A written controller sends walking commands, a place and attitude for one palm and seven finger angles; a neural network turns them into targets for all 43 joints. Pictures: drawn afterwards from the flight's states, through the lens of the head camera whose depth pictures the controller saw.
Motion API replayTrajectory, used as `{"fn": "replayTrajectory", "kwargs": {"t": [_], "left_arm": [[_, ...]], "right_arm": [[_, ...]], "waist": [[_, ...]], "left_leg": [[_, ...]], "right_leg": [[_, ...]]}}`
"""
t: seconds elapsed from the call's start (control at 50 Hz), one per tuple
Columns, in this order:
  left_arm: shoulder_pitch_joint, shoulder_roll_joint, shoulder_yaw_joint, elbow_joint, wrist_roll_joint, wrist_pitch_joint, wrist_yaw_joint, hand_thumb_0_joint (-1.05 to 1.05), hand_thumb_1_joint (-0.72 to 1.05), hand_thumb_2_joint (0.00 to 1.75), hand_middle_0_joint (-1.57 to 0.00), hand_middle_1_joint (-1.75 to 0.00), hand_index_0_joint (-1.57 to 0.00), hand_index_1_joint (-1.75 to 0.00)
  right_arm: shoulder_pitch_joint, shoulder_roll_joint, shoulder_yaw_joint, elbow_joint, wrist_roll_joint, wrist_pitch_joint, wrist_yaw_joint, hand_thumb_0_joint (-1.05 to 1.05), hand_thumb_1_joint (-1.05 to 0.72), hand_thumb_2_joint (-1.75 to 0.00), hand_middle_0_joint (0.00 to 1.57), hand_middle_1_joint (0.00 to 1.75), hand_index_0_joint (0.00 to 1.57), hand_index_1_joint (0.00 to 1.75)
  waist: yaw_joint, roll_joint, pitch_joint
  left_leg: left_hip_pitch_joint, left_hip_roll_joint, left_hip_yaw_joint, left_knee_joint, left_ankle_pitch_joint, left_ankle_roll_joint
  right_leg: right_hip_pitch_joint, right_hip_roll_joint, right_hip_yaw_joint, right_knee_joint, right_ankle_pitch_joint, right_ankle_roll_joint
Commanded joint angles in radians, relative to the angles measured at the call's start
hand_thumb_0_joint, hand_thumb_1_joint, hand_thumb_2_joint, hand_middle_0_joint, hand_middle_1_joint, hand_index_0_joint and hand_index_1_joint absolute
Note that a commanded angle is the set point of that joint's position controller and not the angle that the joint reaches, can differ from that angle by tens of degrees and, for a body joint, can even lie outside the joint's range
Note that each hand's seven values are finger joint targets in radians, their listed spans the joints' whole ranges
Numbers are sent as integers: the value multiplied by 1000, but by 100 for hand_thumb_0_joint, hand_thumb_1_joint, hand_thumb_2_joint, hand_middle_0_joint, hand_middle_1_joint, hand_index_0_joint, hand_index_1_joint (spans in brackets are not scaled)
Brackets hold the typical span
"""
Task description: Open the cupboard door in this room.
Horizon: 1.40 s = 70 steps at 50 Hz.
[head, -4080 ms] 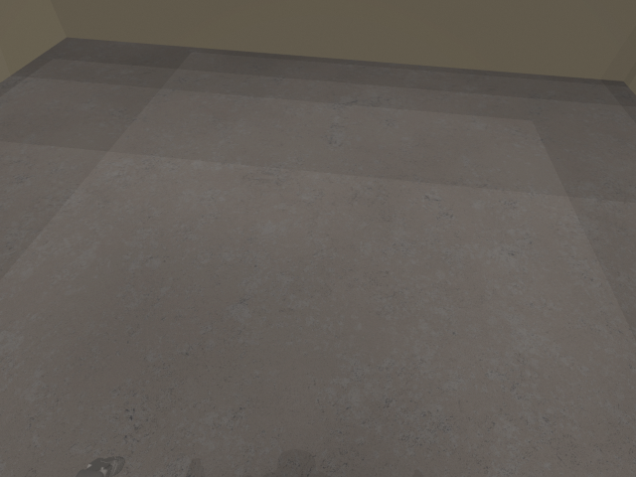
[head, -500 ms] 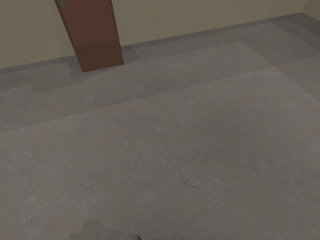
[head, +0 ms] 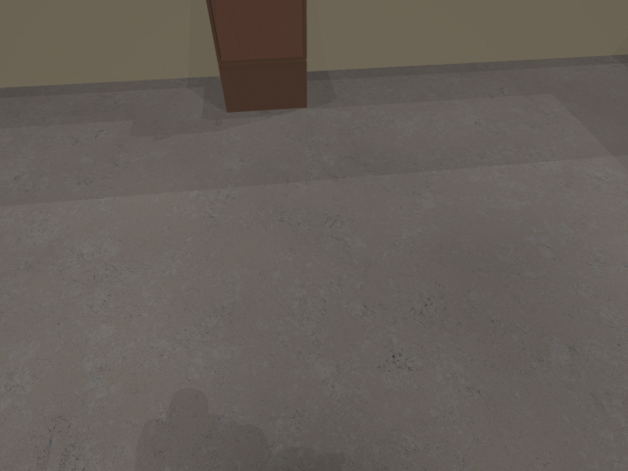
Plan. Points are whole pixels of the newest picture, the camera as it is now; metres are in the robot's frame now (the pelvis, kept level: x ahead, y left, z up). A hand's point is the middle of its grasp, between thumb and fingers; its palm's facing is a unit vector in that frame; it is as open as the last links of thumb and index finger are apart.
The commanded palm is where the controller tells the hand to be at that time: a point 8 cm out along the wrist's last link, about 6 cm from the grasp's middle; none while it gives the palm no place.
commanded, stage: turn or walk to find it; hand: left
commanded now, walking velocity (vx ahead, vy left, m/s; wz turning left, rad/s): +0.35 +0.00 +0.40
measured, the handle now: out of the picture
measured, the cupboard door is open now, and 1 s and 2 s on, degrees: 0 0 0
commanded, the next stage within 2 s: stand and wait in 0.14 s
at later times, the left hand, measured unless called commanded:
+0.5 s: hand out of the picture -0.04 +0.19 -0.19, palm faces +0.26 -0.95 -0.15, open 7.4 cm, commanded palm none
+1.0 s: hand (149, 456) +0.16 +0.25 -0.15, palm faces +0.33 -0.91 -0.25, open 7.4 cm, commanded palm none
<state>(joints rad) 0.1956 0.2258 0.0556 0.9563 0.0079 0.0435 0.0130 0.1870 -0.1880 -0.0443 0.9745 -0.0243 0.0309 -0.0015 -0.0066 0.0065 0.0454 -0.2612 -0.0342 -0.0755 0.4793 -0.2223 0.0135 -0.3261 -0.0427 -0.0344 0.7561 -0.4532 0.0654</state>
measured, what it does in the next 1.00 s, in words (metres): walks ahead, turning left: right foot, then left foot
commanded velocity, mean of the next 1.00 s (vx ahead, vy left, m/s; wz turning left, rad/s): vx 0.08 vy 0.00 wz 0.23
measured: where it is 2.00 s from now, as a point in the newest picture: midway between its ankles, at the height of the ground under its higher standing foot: outside the picture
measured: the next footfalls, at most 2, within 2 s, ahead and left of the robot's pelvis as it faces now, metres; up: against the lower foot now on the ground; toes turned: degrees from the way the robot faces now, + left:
right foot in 0.06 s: +0.03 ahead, -0.13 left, +0.00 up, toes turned -1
left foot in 0.46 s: +0.15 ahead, +0.17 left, +0.00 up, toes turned +17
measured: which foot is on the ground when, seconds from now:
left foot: down 0.00-0.06, up 0.08-0.44, down 0.46-0.88, up 0.90-1.00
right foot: up 0.00-0.04, down 0.06-0.46, up 0.48-0.84, down 0.86-1.00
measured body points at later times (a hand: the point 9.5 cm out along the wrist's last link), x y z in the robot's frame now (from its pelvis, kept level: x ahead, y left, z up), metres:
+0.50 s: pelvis +0.09 +0.05 -0.02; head +0.12 +0.08 +0.43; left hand -0.05 +0.24 -0.17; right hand +0.21 -0.17 -0.16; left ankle +0.11 +0.16 -0.74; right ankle +0.00 -0.12 -0.72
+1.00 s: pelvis +0.14 +0.05 +0.00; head +0.15 +0.03 +0.45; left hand +0.14 +0.30 -0.13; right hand +0.24 -0.17 -0.17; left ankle +0.08 +0.16 -0.68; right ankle +0.18 -0.04 -0.74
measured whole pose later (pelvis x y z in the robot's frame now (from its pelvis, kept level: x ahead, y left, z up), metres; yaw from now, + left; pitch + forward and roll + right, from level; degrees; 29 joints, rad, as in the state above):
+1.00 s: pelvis +0.14 +0.05 +0.00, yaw +18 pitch -1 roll +1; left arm 0.19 0.16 0.03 0.95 0.02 0.00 0.03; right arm 0.24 -0.20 -0.07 1.03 -0.02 0.06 0.01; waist -0.01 0.03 0.03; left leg -0.42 -0.01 0.01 1.02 -0.43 -0.02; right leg -0.25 -0.07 -0.16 0.54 -0.28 -0.03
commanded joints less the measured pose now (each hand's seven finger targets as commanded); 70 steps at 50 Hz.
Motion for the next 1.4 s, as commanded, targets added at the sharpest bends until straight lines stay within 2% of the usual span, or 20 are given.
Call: {"fn": "replayTrajectory", "kwargs": {"t": [0.0, 0.04, 0.06, 0.12, 0.16, 0.24, 0.36, 0.4, 0.42, 0.44, 0.48, 0.56, 0.8, 0.82, 0.86, 0.88, 0.96, 1.16, 1.26, 1.38], "left_arm": [[169, 82, 27, -30, 15, -48, -10, 0, 90, 90, -20, -30, -20, -30], [257, 224, 47, -32, 26, -57, 4, 0, 90, 90, -20, -30, -20, -30], [233, 218, 47, -41, 17, -69, 9, 0, 90, 90, -20, -30, -20, -30], [81, 126, 21, -51, 22, -99, 8, 0, 90, 90, -20, -30, -20, -30], [111, 88, 5, -33, 17, -108, 8, 0, 90, 90, -20, -30, -20, -30], [214, 72, -11, 28, 22, -115, 13, 0, 90, 90, -20, -30, -20, -30], [281, 107, -1, 95, 27, -103, 12, 0, 90, 90, -20, -30, -20, -30], [265, 97, -2, 111, 18, -96, 16, 0, 90, 90, -20, -30, -20, -30], [286, 63, -9, 107, 11, -93, 17, 0, 90, 90, -20, -30, -20, -30], [335, 9, -19, 97, -2, -89, 13, 0, 90, 90, -20, -30, -20, -30], [242, -4, -30, 89, -1, -71, 27, 0, 90, 90, -20, -30, -20, -30], [191, -40, -24, 120, 6, -50, 10, 0, 90, 90, -20, -30, -20, -30], [151, 11, 6, 27, 11, -36, 17, 0, 90, 90, -20, -30, -20, -30], [166, 34, 11, 23, 14, -44, 19, 0, 90, 90, -20, -30, -20, -30], [168, 174, 35, -8, 26, -56, 24, 0, 90, 90, -20, -30, -20, -30], [149, 174, 39, -24, 15, -60, 24, 0, 90, 90, -20, -30, -20, -30], [25, 93, 17, -58, 14, -65, 26, 0, 90, 90, -20, -30, -20, -30], [92, 122, 15, 41, 16, -53, 21, 0, 90, 90, -20, -30, -20, -30], [56, 13, -18, 56, 2, -26, 18, 0, 90, 90, -20, -30, -20, -30], [112, 9, -26, 122, 1, -30, 11, 0, 90, 90, -20, -30, -20, -30]], "right_arm": [[-16, -190, -58, -77, 1, -10, -5, 0, -90, -90, 20, 30, 20, 30], [-79, -94, -36, -143, -1, -21, 7, 0, -90, -90, 20, 30, 20, 30], [-108, -149, -48, -155, -12, -18, 19, 0, -90, -90, 20, 30, 20, 30], [-35, -133, -56, -94, -16, -7, 46, 0, -90, -90, 20, 30, 20, 30], [12, -96, -45, -62, -8, -4, 46, 0, -90, -90, 20, 30, 20, 30], [-17, -64, -31, -60, -1, -6, 40, 0, -90, -90, 20, 30, 20, 30], [-94, -37, -9, -64, 4, -40, 45, 0, -90, -90, 20, 30, 20, 30], [38, -66, -10, -11, 0, -55, 28, 0, -90, -90, 20, 30, 20, 30], [173, -133, -22, 31, -6, -68, 14, 0, -90, -90, 20, 30, 20, 30], [279, -238, -41, 57, -3, -71, -1, 0, -90, -90, 20, 30, 20, 30], [263, -231, -32, 85, 14, -65, -30, 0, -90, -90, 20, 30, 20, 30], [70, -94, 1, 60, 10, -72, -31, 0, -90, -90, 20, 30, 20, 30], [-12, -138, -36, -1, 2, -25, -12, 0, -90, -90, 20, 30, 20, 30], [-10, -122, -34, -7, 7, -25, -9, 0, -90, -90, 20, 30, 20, 30], [5, -51, -26, -53, 14, -19, 1, 0, -90, -90, 20, 30, 20, 30], [-1, -98, -40, -51, 4, 1, -2, 0, -90, -90, 20, 30, 20, 30], [58, -70, -41, -5, 4, 13, 10, 0, -90, -90, 20, 30, 20, 30], [46, -39, -4, 23, 14, -8, -5, 0, -90, -90, 20, 30, 20, 30], [60, -150, -10, 59, 3, -38, -25, 0, -90, -90, 20, 30, 20, 30], [19, -131, -7, 74, 11, -42, -39, 0, -90, -90, 20, 30, 20, 30]], "waist": [[59, 88, -72], [125, -320, 16], [102, -221, 39], [2, -132, 132], [-4, -125, 94], [16, -157, 90], [57, -191, 61], [-10, -134, -9], [-55, 19, -129], [-68, 262, -257], [-75, 248, -242], [0, 136, -10], [48, 91, 12], [58, 40, 1], [58, -289, -20], [65, -307, -38], [-1, -125, -25], [22, -192, -68], [-3, 279, -12], [18, 136, -43]], "left_leg": [[-189, 141, -227, -47, -259, 85], [-571, -20, 32, 455, -365, -19], [-542, 47, -16, 578, -288, -13], [-467, 105, 19, 700, -67, -29], [-413, 94, 57, 673, 0, -47], [-371, 102, 109, 532, 6, -54], [-195, 86, 193, 185, -66, -18], [41, 49, 225, 7, 40, -7], [288, 134, 148, -42, 258, 14], [522, 388, -154, 0, 647, 123], [392, 466, -166, -78, 703, 192], [41, 313, 27, -168, 555, 130], [-85, 250, -83, -114, 140, 113], [-125, 202, -53, -44, 89, 74], [-269, 6, 120, 308, -293, -28], [-246, 38, 47, 473, -346, -27], [-263, 71, 49, 672, -180, -53], [11, 67, 157, 89, -89, -59], [66, 322, -120, -232, 263, 87], [163, 270, -39, -137, 518, 115]], "right_leg": [[313, 10, -28, -338, 109, -21], [400, -427, 488, -638, -309, -168], [266, -451, 521, -685, -376, -190], [105, -327, 251, -662, -178, -136], [148, -253, 72, -609, 104, -123], [204, -246, -10, -555, 440, -140], [252, -266, -34, -462, 498, -154], [219, -214, -87, -265, 658, -117], [130, -165, -132, -49, 563, -76], [-110, -41, -164, 185, 18, -27], [-151, -46, -12, 385, -186, -38], [-30, -92, -19, 245, -9, -15], [125, -32, -52, -203, 204, -8], [194, -61, -22, -317, 268, -13], [224, -407, 321, -496, 341, -178], [144, -429, 338, -530, 318, -227], [144, -292, 71, -456, 477, -187], [167, -237, 1, -363, 558, -170], [27, -56, -84, -112, 25, -16], [40, -52, -41, -149, 65, -20]]}}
